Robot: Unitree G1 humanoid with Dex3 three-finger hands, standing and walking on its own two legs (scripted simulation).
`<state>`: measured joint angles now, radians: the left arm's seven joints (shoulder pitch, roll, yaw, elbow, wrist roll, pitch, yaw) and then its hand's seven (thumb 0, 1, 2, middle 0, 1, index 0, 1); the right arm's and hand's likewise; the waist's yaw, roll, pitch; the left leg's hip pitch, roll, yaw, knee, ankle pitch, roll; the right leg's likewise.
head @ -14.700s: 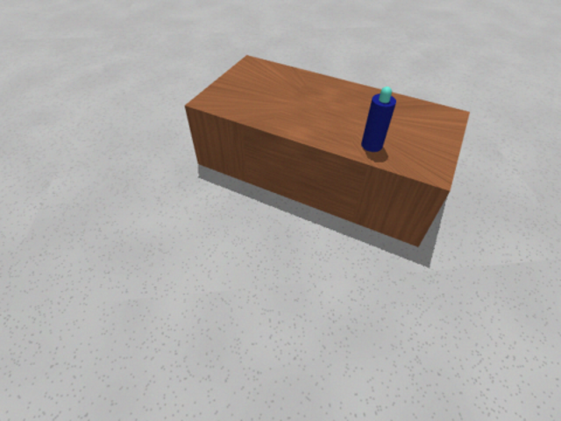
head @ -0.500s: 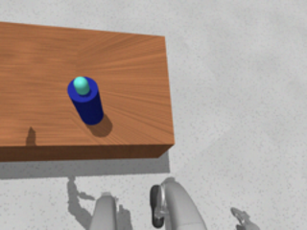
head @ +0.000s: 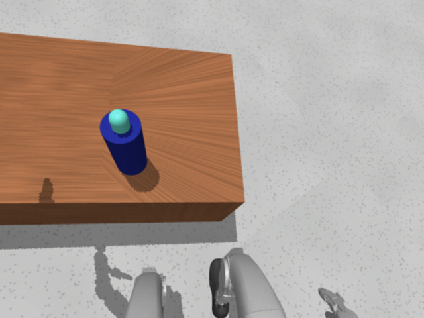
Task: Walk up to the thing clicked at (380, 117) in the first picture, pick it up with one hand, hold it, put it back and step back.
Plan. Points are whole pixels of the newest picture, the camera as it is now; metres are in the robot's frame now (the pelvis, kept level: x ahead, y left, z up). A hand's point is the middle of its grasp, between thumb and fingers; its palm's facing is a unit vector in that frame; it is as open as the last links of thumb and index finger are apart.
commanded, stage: approach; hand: left
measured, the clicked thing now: (125, 141) +0.51 +0.15 -0.18
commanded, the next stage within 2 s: close in in 0.64 s
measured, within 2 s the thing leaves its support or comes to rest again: neither
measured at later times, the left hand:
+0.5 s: hand (33, 137) +0.46 +0.30 -0.06, palm faces +0.06 -1.00 +0.07, open 17.8 cm
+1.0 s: hand (112, 160) +0.47 +0.19 -0.21, palm faces +0.07 -1.00 +0.01, open 17.6 cm
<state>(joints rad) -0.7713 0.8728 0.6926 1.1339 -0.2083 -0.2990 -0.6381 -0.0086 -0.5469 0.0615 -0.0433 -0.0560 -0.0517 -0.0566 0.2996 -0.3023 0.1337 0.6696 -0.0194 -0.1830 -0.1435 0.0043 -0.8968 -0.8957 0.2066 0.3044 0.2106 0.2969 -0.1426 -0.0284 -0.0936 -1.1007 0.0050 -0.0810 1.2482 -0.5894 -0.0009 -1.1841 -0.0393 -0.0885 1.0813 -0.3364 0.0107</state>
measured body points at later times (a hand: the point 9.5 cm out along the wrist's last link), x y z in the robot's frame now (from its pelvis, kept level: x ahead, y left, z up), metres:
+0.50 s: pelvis -0.02 +0.00 -0.07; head +0.19 +0.05 +0.33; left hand +0.45 +0.36 -0.07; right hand +0.04 -0.28 -0.16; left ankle -0.01 +0.11 -0.63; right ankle +0.09 -0.14 -0.63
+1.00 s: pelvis -0.07 -0.01 -0.21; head +0.16 +0.02 +0.18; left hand +0.46 +0.24 -0.20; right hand -0.01 -0.27 -0.33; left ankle -0.01 +0.11 -0.63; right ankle +0.09 -0.14 -0.63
